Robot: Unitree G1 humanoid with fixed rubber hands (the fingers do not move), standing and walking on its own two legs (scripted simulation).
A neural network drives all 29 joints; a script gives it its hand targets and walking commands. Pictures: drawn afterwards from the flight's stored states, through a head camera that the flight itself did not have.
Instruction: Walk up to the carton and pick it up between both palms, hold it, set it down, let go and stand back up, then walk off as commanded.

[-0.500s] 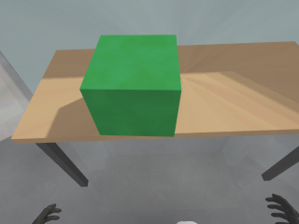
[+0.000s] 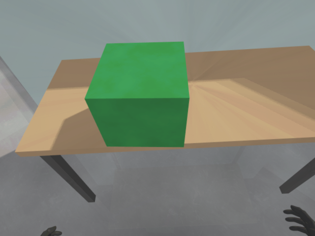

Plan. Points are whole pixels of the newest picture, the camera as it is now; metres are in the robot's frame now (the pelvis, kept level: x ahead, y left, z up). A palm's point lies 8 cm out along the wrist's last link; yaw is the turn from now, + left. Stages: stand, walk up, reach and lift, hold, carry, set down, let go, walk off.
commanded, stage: walk up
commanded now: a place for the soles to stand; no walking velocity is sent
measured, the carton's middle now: (144, 94) +0.53 +0.07 +0.03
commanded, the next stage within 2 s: none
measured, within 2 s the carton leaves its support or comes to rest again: neither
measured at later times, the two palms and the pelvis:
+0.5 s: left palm out of the picture +0.08 +0.44 -0.08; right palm (261, 221) +0.16 -0.21 -0.04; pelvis +0.04 +0.11 +0.02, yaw +3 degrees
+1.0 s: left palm out of the picture +0.11 +0.43 -0.08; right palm (260, 216) +0.18 -0.23 -0.07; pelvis +0.06 +0.10 +0.00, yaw +1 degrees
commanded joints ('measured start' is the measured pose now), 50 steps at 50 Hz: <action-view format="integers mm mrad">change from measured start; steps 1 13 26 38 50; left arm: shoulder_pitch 157 44 38 136 -26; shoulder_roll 333 205 130 226 116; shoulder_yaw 136 65 49 102 55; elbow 0 -63 -48 19 -78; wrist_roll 35 22 3 40 20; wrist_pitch -50 -2 20 -11 13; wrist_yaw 47 69 43 41 37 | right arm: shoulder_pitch -33 91 97 -59 150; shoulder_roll -186 -296 -165 -112 -141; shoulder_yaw -62 -111 -63 -31 -62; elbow -82 -2 -6 -56 51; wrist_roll -48 -13 4 -15 -35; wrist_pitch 6 -32 -21 11 -30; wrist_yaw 23 1 -30 1 -20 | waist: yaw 17 -79 -76 27 -88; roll -61 69 132 -62 -44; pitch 45 93 10 61 -45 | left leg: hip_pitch -373 121 382 -197 321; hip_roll -10 339 190 79 47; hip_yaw -172 -494 -150 -106 -144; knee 202 -490 -268 -32 -350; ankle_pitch -119 -110 897 -182 111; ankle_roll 63 100 92 94 50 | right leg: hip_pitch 271 -333 -201 233 -196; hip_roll -346 -40 -18 -63 -104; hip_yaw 657 28 -81 76 142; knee -322 383 206 -157 19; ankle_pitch -251 -271 -82 -162 -39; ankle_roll -232 18 53 -43 -69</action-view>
